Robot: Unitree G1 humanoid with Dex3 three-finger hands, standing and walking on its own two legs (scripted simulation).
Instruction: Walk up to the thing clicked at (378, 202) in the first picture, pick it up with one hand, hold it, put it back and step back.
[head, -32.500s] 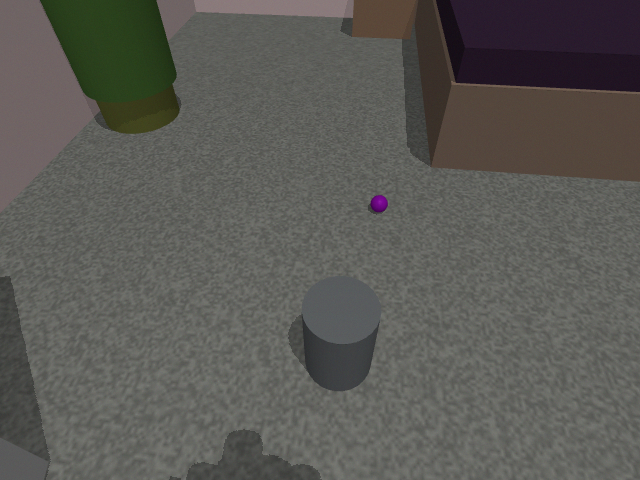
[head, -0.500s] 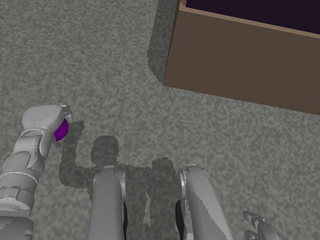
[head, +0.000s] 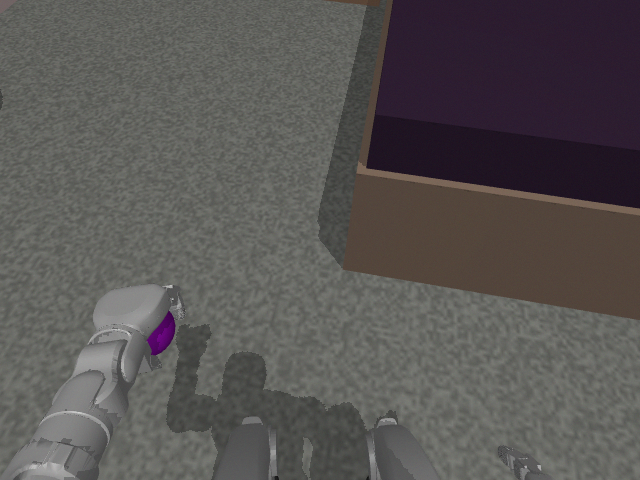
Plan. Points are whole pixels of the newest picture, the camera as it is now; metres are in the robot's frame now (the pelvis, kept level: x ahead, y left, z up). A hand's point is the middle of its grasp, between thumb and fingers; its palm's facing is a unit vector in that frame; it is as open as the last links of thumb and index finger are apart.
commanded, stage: lift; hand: left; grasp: from above
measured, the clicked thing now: (146, 329) +0.36 +0.25 -0.09
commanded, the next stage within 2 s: hold in 0.46 s
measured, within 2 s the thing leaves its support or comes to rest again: neither
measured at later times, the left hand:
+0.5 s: hand (137, 300) +0.35 +0.23 +0.01, palm faces -0.44 -0.08 -0.89, open 9.1 cm
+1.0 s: hand (126, 278) +0.36 +0.22 +0.06, palm faces -0.44 -0.06 -0.90, open 9.1 cm
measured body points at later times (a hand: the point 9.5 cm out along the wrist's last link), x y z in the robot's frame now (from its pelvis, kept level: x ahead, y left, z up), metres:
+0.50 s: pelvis +0.04 +0.00 +0.09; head +0.09 -0.01 +0.53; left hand +0.37 +0.23 +0.06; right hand +0.13 -0.26 -0.04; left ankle +0.07 +0.12 -0.61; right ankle +0.05 -0.14 -0.61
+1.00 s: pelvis +0.05 +0.00 +0.11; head +0.08 -0.02 +0.56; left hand +0.38 +0.22 +0.11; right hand +0.17 -0.26 -0.01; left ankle +0.07 +0.12 -0.61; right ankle +0.05 -0.14 -0.61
